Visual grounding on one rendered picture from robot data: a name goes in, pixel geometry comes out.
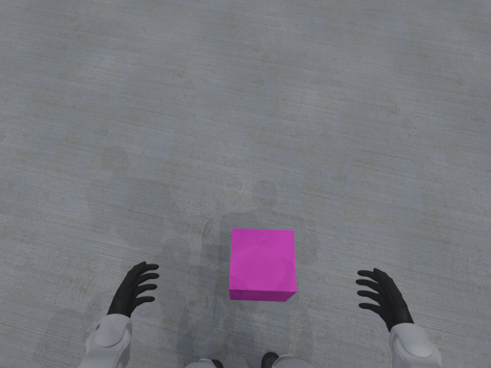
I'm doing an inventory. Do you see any right robot forearm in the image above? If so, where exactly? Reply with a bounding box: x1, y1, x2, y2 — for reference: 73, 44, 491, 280
389, 323, 442, 368

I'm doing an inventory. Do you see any robot left hand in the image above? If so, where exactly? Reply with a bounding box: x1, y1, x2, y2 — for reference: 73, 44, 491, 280
107, 261, 159, 318

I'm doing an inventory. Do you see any robot right hand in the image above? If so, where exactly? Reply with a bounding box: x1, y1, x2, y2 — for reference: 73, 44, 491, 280
356, 268, 414, 332

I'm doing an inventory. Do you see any carton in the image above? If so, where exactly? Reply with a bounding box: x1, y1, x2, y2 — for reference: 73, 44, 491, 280
229, 228, 297, 302

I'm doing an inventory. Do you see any left robot forearm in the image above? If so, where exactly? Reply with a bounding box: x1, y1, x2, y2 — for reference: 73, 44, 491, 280
77, 314, 132, 368

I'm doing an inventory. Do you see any robot right foot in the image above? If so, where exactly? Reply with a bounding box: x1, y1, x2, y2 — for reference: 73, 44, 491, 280
261, 352, 279, 368

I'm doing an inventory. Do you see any robot right shin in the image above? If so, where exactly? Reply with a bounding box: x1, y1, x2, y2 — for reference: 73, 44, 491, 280
273, 355, 294, 366

